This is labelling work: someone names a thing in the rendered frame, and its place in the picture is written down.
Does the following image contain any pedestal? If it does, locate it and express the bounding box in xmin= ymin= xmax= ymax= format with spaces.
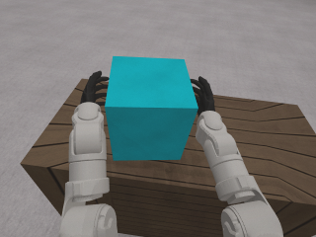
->
xmin=20 ymin=78 xmax=316 ymax=237

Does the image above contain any robot right upper arm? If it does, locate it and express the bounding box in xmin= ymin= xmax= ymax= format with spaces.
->
xmin=221 ymin=200 xmax=283 ymax=237

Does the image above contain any carton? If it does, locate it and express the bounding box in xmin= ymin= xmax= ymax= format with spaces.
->
xmin=105 ymin=56 xmax=198 ymax=161

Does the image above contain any robot right forearm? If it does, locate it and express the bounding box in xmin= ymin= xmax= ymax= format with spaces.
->
xmin=196 ymin=111 xmax=283 ymax=236

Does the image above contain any robot right hand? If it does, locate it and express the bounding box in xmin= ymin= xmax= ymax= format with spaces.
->
xmin=190 ymin=76 xmax=215 ymax=117

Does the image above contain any robot left upper arm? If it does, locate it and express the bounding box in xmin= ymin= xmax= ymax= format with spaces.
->
xmin=59 ymin=203 xmax=119 ymax=237

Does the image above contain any robot left hand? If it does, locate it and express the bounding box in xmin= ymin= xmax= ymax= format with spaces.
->
xmin=80 ymin=70 xmax=110 ymax=106

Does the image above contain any robot left forearm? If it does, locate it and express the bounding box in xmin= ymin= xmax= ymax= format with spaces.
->
xmin=58 ymin=102 xmax=110 ymax=237

